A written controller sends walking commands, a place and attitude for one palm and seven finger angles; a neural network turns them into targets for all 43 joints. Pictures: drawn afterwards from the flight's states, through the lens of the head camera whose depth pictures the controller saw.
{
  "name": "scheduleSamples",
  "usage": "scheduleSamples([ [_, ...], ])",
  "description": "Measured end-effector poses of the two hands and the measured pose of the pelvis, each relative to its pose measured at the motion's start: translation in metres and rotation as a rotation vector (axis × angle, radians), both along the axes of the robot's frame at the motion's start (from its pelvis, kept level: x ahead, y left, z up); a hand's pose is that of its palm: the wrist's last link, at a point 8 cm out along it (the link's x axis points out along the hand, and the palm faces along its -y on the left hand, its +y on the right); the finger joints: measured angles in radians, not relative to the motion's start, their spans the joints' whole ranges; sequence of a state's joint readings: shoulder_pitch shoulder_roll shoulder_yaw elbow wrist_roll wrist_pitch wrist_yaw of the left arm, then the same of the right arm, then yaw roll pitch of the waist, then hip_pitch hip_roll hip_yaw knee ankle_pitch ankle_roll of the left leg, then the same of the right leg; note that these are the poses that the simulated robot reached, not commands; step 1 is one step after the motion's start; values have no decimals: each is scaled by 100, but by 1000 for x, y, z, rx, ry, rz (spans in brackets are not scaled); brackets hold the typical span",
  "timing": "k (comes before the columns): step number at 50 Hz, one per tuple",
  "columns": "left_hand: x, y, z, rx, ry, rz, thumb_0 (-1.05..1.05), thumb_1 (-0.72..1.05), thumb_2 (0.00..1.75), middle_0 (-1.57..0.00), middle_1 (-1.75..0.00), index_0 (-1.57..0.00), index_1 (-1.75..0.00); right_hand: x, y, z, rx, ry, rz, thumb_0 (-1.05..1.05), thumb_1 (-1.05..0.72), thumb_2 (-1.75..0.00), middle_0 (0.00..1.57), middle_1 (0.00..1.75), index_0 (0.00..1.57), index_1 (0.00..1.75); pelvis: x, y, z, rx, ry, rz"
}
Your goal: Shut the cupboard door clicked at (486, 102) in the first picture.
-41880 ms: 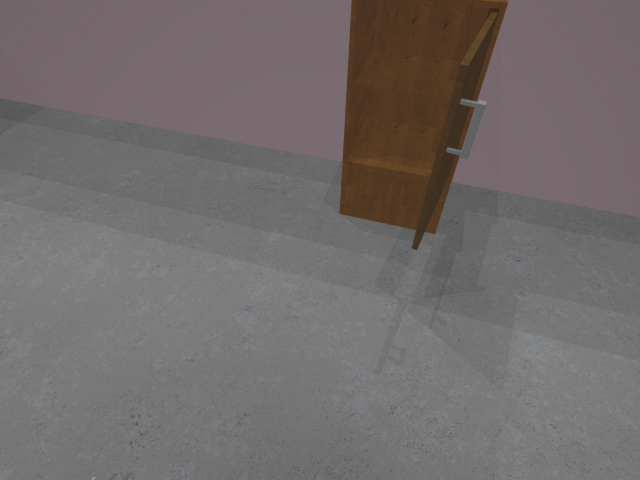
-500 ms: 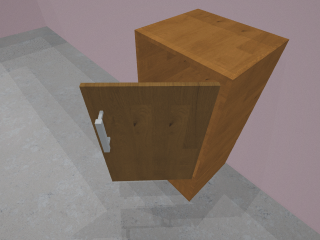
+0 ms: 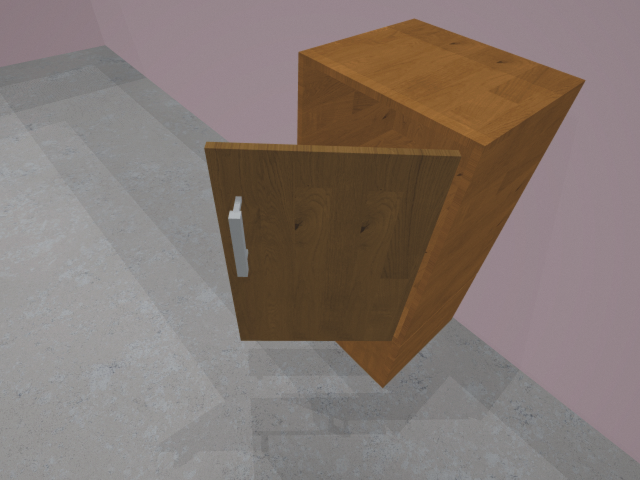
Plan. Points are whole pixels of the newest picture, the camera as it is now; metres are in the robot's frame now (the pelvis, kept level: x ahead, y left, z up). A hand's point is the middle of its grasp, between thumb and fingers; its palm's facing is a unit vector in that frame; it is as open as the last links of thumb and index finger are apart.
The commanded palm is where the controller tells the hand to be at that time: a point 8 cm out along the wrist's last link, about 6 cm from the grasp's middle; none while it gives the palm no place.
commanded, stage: come to a stop and stand still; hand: left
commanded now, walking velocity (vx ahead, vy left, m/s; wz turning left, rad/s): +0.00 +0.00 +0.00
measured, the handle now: (240, 238) +0.51 +0.17 -0.03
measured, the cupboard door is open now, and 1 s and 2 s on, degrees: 49 49 49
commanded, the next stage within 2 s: look again from close up in 0.38 s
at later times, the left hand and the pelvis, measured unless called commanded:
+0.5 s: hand out of the picture -0.06 +0.16 -0.18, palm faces +0.08 -0.99 -0.14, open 7.4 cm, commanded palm none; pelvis -0.01 +0.01 +0.00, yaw +1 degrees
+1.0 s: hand out of the picture -0.03 +0.13 -0.18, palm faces +0.06 -0.99 -0.14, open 7.4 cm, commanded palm none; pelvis +0.00 -0.01 +0.00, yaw +1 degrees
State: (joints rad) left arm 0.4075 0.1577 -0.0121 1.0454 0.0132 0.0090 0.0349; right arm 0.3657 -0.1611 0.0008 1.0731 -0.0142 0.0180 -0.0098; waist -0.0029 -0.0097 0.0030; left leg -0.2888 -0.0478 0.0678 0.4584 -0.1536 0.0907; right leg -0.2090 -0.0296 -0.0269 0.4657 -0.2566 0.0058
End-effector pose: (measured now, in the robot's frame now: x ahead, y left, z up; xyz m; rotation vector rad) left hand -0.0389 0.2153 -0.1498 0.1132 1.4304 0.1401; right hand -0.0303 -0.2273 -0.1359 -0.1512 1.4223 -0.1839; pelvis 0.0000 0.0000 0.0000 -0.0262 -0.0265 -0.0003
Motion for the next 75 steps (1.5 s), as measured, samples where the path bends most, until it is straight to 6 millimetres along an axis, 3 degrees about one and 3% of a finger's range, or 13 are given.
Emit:
scheduleSamples([
  [5,-24,-5,-1,-22,53,19,0,91,90,-20,-30,-20,-30,2,11,-1,11,-6,2,0,-91,-90,20,30,20,29,-3,5,0,-1,-1,3],
  [10,-34,-8,-2,-34,65,35,0,91,90,-20,-30,-20,-30,15,20,-4,24,-38,16,0,-91,-90,20,30,20,29,-6,9,0,1,-3,8],
  [27,-29,-9,0,-21,22,57,0,91,90,-20,-30,-20,-30,38,11,-4,10,-88,45,1,-92,-90,20,30,20,29,-9,9,1,12,3,26],
  [45,-7,-24,3,-13,0,38,0,91,90,-20,-30,-20,-30,25,4,-6,41,-34,21,0,-91,-90,20,30,20,29,-1,-9,2,15,13,24],
  [59,25,-38,0,-34,-35,16,0,91,90,-20,-30,-20,-30,31,-4,-5,38,-22,10,0,-91,-90,20,30,20,29,13,-20,2,17,15,15],
  [68,35,-43,-1,-25,-8,31,0,91,90,-20,-30,-20,-30,49,-18,-8,32,-19,-2,0,-91,-90,20,30,20,29,39,-30,-2,26,25,14],
  [75,43,-54,-2,-23,32,72,0,91,90,-20,-30,-20,-30,85,-24,-9,28,-17,35,0,-91,-90,20,30,19,29,66,-39,-3,24,32,30],
])
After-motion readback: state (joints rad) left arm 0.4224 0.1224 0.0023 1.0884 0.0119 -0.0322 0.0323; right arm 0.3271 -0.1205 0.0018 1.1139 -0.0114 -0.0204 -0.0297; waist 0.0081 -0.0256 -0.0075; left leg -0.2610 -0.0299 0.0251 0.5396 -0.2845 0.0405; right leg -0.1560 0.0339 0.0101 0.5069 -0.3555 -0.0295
